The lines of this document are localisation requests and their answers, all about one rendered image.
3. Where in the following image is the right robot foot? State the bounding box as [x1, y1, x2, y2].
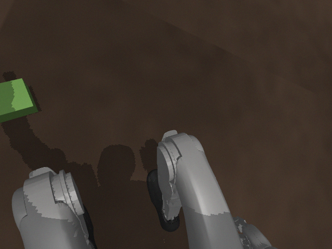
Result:
[147, 169, 180, 232]

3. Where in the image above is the carton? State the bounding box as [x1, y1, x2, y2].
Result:
[0, 78, 38, 123]

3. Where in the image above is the left robot foot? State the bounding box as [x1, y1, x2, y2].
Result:
[83, 205, 98, 249]

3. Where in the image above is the right robot hand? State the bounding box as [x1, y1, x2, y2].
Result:
[232, 216, 272, 249]

